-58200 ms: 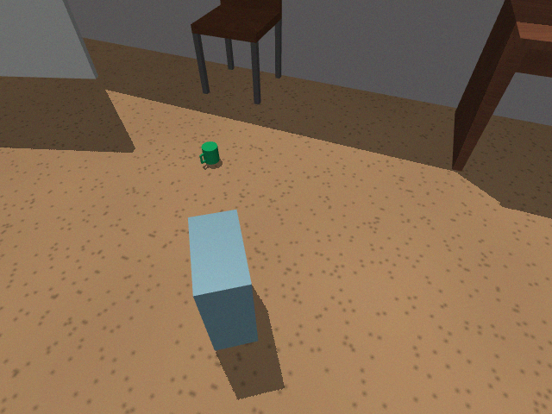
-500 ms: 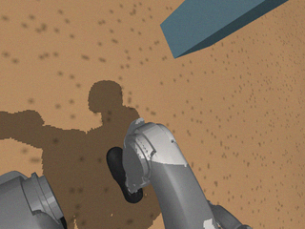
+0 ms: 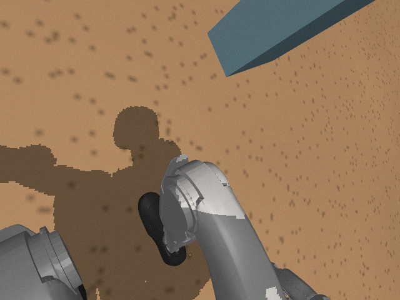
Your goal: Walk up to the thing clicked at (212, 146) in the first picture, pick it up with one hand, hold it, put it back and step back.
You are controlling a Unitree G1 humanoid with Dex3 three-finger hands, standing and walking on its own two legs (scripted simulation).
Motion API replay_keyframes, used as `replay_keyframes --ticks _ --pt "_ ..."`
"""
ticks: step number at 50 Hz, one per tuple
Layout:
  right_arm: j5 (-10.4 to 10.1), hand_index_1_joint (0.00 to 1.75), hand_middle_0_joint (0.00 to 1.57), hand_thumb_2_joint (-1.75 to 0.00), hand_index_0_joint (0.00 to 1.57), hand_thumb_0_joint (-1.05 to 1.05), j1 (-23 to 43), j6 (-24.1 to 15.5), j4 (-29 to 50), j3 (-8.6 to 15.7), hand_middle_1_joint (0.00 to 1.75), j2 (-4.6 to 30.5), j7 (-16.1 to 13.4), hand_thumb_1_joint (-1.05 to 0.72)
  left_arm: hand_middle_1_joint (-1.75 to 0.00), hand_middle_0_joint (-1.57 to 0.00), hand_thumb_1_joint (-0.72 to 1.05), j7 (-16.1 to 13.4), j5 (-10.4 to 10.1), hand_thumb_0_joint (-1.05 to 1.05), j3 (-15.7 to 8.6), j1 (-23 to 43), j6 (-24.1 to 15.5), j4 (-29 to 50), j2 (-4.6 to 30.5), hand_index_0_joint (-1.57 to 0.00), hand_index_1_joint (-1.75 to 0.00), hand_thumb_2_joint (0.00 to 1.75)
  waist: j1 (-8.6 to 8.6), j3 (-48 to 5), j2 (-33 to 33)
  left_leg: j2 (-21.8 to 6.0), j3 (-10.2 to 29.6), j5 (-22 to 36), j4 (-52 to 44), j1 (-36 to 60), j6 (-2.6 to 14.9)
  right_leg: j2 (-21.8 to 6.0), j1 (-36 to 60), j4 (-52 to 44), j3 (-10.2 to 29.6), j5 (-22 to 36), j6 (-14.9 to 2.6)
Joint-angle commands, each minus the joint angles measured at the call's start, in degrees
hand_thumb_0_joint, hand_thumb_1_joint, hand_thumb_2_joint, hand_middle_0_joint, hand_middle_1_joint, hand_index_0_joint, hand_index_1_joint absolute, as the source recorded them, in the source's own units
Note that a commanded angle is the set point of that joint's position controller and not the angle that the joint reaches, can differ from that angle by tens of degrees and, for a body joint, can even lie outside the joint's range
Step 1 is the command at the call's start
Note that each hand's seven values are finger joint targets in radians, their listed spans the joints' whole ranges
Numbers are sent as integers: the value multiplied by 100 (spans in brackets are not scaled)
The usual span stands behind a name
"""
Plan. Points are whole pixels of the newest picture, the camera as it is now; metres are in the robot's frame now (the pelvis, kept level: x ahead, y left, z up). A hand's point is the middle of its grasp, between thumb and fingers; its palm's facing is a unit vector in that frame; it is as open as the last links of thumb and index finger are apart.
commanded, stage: close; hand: left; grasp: from above
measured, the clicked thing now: out of the picture +0.49 +0.32 -0.27
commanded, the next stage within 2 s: settle in 0.20 s
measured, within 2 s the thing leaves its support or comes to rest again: leaves its support in 0.76 s
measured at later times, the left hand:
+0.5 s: hand out of the picture +0.48 +0.34 -0.23, palm faces -0.44 -0.13 -0.89, open 11.9 cm
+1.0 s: hand out of the picture +0.48 +0.36 -0.18, palm faces -0.43 -0.11 -0.90, open 11.7 cm
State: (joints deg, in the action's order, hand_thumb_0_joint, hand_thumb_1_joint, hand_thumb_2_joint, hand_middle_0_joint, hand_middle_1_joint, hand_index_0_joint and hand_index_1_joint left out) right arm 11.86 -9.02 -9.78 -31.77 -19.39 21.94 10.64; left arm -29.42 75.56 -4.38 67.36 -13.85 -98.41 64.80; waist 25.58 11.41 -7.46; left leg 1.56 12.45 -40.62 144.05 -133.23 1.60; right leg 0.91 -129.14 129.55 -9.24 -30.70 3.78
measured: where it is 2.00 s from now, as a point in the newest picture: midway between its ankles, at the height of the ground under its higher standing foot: (126, 276)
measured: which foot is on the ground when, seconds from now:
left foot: down 0.00-1.00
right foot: down 0.00-1.00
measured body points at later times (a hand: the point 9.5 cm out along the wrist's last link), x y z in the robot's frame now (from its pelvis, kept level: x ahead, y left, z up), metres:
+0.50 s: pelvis +0.00 +0.00 +0.00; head +0.29 +0.13 +0.32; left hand +0.50 +0.34 -0.18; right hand +0.04 -0.26 -0.04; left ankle +0.07 +0.11 -0.28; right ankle +0.15 -0.12 -0.28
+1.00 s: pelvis +0.01 +0.00 +0.02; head +0.28 +0.13 +0.35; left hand +0.50 +0.36 -0.13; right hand +0.08 -0.27 -0.04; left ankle +0.07 +0.11 -0.28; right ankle +0.15 -0.12 -0.28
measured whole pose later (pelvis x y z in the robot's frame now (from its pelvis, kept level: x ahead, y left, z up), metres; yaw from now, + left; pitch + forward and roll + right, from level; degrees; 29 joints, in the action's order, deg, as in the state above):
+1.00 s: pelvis +0.01 +0.00 +0.02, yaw +2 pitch +35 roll -14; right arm 8.4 -10.9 -4.2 -33.8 -10.3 20.1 11.1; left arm -15.8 70.6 -4.1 59.0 -8.6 -75.1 53.6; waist 19.0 3.7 -2.6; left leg 2.8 10.0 -41.4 139.9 -133.8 1.2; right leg -1.1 -130.2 128.1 -7.4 -33.5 2.2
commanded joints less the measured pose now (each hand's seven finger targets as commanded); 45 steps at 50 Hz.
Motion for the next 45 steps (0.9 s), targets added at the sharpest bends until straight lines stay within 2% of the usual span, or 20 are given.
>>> replay_keyframes --ticks 1,3,4,7,12,15,16,18,22,25,27,28,30,31,33,34,35,37,41,45 --pt "-2 30 20 -90 20 0 -1142 15 -100 583 30 1983 -118 -90 -124 -38 1 -139 -71 0 -95 1257 55 649 1278 -42 -120 107 369 -3313 2944 -255 -349 890 -1712 2424 -105 155 2108 -929 -513 553 -493" --pt "-3 30 20 -90 20 0 -1113 33 -118 589 30 1998 -133 -90 -124 -40 2 -148 -60 0 -177 1328 51 742 1368 -43 -121 113 311 -3447 3111 -292 -264 948 -1749 2630 -165 140 1968 -891 -559 556 -513" --pt "-23 30 20 -90 20 0 -1052 14 -38 604 30 1980 -143 -90 -123 -41 3 -114 -79 0 -12 1337 43 730 1236 -44 -120 109 324 -3404 3079 -272 -323 876 -1739 2566 -124 169 2048 -895 -530 543 -502" --pt "-17 30 20 -90 20 0 -1088 24 -81 523 30 1942 -130 -90 -124 -41 5 -129 -113 0 -98 1237 55 543 1248 -44 -121 112 363 -3289 2786 -266 -294 872 -1685 2318 -106 153 2067 -904 -560 543 -486" --pt "-10 30 20 -90 20 0 -1118 33 -122 511 30 1973 -160 -90 -123 -47 10 -146 -81 0 -106 1314 37 634 1316 -49 -121 114 390 -3378 3010 -298 -251 1102 -1651 2569 -152 136 2027 -885 -558 684 -508" --pt "-11 30 20 -90 20 0 -1059 52 -89 524 30 1970 -188 -90 -124 -50 15 -151 -105 0 -16 1303 41 523 1279 -53 -122 114 393 -3272 2830 -275 -344 797 -1694 2274 -93 178 2199 -966 -526 512 -481" --pt "-3 30 20 -91 20 0 -1062 48 -69 537 30 2001 -200 -92 -125 -50 7 -160 -115 0 1 1333 29 530 1314 -53 -122 114 379 -3330 2798 -260 -345 728 -1708 2284 -82 190 2230 -972 -531 477 -473" --pt "-3 30 20 -91 20 0 -1131 51 -100 522 30 2007 -194 -92 -125 -50 8 -161 -79 0 -92 1299 52 552 1393 -53 -122 117 355 -3346 2969 -287 -283 905 -1737 2486 -134 149 2091 -926 -553 564 -496" --pt "-26 30 20 -91 20 0 -1094 54 -78 559 30 1985 -212 -92 -126 -52 9 -132 -125 0 -6 1473 99 802 1359 -54 -123 119 349 -3538 3055 -265 -357 885 -1745 2479 -102 184 2272 -934 -520 621 -484" --pt "-32 30 20 -91 20 0 -1203 56 -125 651 30 2042 -212 -92 -124 -52 9 -93 -68 0 -204 1537 129 1157 1457 -54 -122 119 294 -3650 3300 -285 -286 1156 -1699 2819 -175 111 1934 -889 -526 738 -529" --pt "-55 30 20 -91 20 0 -1198 64 -88 680 30 1980 -193 -92 -123 -54 11 -35 -61 0 -127 1477 171 1143 1304 -56 -121 117 289 -3740 3391 -280 -318 1250 -1752 2940 -184 130 1996 -862 -502 796 -543" --pt "-58 30 20 -91 20 0 -1232 76 -133 723 30 2016 -187 -92 -124 -54 12 -39 -95 0 -335 1533 172 1274 1486 -56 -122 117 260 -3713 3339 -270 -306 1224 -1720 2825 -183 110 1966 -885 -512 765 -552" --pt "-65 30 20 -91 20 0 -1226 103 -91 771 30 2033 -184 -92 -124 -54 11 4 -58 0 -442 1585 192 1607 1589 -56 -122 118 102 -4007 3533 -239 -355 1355 -1692 2959 -201 103 2028 -864 -488 814 -603" --pt "-77 30 20 -91 20 0 -1195 91 -61 804 30 1991 -170 -92 -124 -54 12 67 -59 0 -351 1528 199 1720 1400 -56 -122 118 87 -4031 3694 -239 -383 1476 -1687 3110 -222 105 1945 -844 -470 858 -620" --pt "-90 30 20 -91 20 0 -1317 105 -101 902 30 2003 -146 -92 -124 -54 13 136 -92 0 -541 1633 221 2119 1528 -56 -121 117 45 -4356 3768 -224 -394 1698 -1643 3299 -228 96 2000 -832 -454 1007 -619" --pt "-112 30 20 -91 20 0 -1250 93 -49 909 30 1923 -118 -92 -123 -54 14 215 -138 0 -389 1606 225 2265 1275 -57 -121 116 -14 -4422 3935 -210 -446 1755 -1668 3331 -241 106 2036 -831 -439 1015 -653" --pt "-113 30 20 -91 20 0 -1321 132 -145 987 30 1939 -115 -92 -125 -54 14 240 -169 0 -614 1426 247 2324 1488 -56 -122 118 -94 -4581 3956 -210 -449 1759 -1723 3370 -243 101 2137 -859 -444 1020 -643" --pt "-150 30 20 -91 20 0 -1335 175 -155 1070 30 1855 -80 -92 -124 -54 14 377 -240 0 -492 1348 280 2689 1255 -57 -121 117 -246 -4751 4050 -189 -476 1796 -1785 3479 -257 89 2080 -866 -404 993 -682" --pt "-231 30 20 -90 20 0 -1462 302 -215 1362 30 1789 -30 -91 -124 -57 20 671 -463 0 -576 1364 386 3522 1089 -60 -121 119 -375 -5202 4217 -159 -553 2107 -1821 3860 -273 47 1951 -892 -312 1123 -700" --pt "-321 30 20 -90 20 0 -1520 499 -291 1461 30 1633 -15 -91 -122 -66 31 957 -605 0 -296 1244 492 3536 476 -69 -120 122 -393 -5184 3986 -101 -572 2066 -1977 3652 -243 32 1901 -960 -267 1112 -713"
